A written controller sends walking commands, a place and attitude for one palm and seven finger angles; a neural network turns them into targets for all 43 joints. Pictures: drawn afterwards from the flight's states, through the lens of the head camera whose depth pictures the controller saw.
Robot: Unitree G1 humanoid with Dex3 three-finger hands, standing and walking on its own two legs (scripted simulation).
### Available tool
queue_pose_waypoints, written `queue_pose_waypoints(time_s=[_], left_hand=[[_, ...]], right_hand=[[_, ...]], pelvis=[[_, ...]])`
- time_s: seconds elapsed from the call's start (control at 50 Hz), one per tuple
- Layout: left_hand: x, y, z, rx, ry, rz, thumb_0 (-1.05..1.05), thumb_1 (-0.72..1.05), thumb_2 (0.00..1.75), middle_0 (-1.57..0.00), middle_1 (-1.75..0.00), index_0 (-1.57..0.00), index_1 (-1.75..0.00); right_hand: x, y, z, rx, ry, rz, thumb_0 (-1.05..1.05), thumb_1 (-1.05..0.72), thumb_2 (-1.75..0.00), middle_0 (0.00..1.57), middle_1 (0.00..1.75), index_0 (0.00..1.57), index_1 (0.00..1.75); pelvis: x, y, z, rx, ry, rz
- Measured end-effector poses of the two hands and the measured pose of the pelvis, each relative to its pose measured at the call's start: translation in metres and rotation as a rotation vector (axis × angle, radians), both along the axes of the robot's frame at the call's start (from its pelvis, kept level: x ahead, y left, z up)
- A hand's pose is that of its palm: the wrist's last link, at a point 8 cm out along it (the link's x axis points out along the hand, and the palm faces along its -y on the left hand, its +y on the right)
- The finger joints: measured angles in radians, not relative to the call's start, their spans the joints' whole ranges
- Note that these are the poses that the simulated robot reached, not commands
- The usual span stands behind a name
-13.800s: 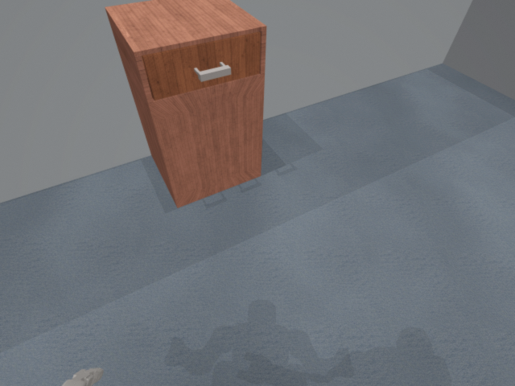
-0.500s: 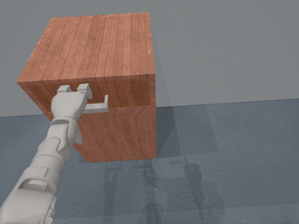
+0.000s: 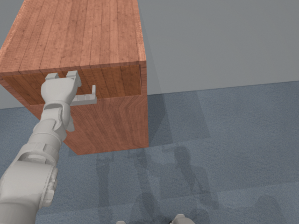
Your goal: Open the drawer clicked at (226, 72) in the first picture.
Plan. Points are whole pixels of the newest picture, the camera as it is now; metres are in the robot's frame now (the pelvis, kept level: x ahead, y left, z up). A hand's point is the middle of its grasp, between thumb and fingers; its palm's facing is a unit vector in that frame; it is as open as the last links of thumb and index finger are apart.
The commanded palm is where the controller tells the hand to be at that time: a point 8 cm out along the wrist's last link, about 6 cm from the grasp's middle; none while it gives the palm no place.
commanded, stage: move the hooked fingers above the handle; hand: left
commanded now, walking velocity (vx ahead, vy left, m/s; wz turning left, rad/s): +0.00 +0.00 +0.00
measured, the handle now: (79, 94) +0.54 +0.23 -0.05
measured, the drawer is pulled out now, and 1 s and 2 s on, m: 0.00 0.00 0.00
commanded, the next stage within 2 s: none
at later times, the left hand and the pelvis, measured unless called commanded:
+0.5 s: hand (69, 104) +0.47 +0.24 +0.00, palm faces -0.15 -0.04 -0.99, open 13.8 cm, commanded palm +0.47 +0.23 +0.06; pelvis +0.00 +0.01 -0.01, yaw +0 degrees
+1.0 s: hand (84, 96) +0.49 +0.19 +0.01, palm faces -0.05 -0.07 -1.00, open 13.8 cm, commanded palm +0.48 +0.22 +0.06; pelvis +0.01 +0.01 -0.01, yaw +1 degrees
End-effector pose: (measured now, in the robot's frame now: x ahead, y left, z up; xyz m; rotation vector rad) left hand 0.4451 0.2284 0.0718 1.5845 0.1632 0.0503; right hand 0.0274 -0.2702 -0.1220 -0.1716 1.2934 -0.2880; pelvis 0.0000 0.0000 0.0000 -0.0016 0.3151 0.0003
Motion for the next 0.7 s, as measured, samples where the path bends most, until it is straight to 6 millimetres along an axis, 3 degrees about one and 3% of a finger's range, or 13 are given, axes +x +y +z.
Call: queue_pose_waypoints(time_s=[0.18,0.24,0.34,0.42,0.5,0.6,0.7], left_hand=[[0.016,-0.023,-0.009,-0.07,-0.026,-0.13,0.0,-0.49,0.3,-0.32,-1.2,-0.32,-1.2],[0.023,-0.017,-0.008,-0.062,-0.078,-0.098,0.0,-0.49,0.3,-0.32,-1.2,-0.32,-1.2],[0.024,0.01,-0.013,0.004,-0.052,0.023,0.0,-0.49,0.3,-0.32,-1.2,-0.32,-1.2],[0.015,0.022,-0.019,0.004,0.042,0.05,0.0,-0.49,0.3,-0.32,-1.2,-0.32,-1.2],[0.01,0.007,-0.02,-0.054,0.076,-0.058,0.0,-0.49,0.3,-0.32,-1.2,-0.32,-1.2],[0.017,-0.018,-0.008,-0.102,-0.049,-0.187,0.0,-0.49,0.3,-0.33,-1.2,-0.32,-1.2],[0.027,-0.005,-0.002,-0.05,-0.143,-0.069,0.0,-0.49,0.3,-0.32,-1.2,-0.32,-1.2]], right_hand=[[-0.034,0.001,-0.001,-0.03,0.08,-0.028,0.0,-0.9,-0.9,0.2,0.3,0.2,0.3],[-0.041,0.002,-0.004,-0.029,0.097,-0.036,0.0,-0.9,-0.9,0.2,0.3,0.2,0.3],[-0.047,0.007,-0.008,-0.006,0.118,-0.048,0.0,-0.9,-0.9,0.2,0.3,0.2,0.3],[-0.046,0.012,-0.007,0.001,0.121,-0.049,0.0,-0.9,-0.9,0.2,0.3,0.2,0.3],[-0.038,0.014,-0.001,-0.018,0.111,-0.029,0.0,-0.9,-0.9,0.2,0.3,0.21,0.3],[-0.025,0.011,0.001,-0.046,0.074,-0.007,0.0,-0.9,-0.9,0.2,0.3,0.21,0.3],[-0.016,0.01,-0.006,-0.023,0.05,0.001,0.0,-0.9,-0.9,0.2,0.3,0.2,0.3]], pelvis=[[-0.001,0.004,-0.008,-0.007,0.033,-0.001],[-0.003,0.006,-0.012,-0.007,0.05,-0.008],[-0.005,0.009,-0.014,-0.008,0.063,-0.017],[-0.003,0.011,-0.01,-0.012,0.055,-0.014],[0.0,0.012,-0.007,-0.018,0.039,0.001],[0.001,0.013,-0.011,-0.023,0.042,0.011],[-0.001,0.014,-0.015,-0.021,0.058,-0.001]])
